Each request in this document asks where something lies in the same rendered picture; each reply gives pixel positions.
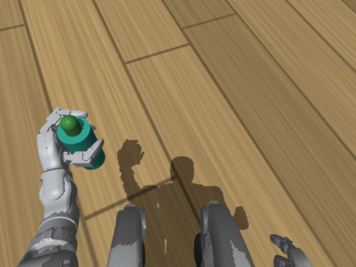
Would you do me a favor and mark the left robot hand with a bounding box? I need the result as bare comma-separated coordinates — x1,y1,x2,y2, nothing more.
37,107,104,172

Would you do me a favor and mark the left robot arm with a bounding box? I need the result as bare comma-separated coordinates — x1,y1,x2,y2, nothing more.
16,168,80,267

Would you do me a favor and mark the bottle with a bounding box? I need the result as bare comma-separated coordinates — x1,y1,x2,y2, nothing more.
57,115,105,170

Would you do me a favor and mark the right robot hand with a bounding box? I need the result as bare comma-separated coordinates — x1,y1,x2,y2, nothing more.
270,234,313,267

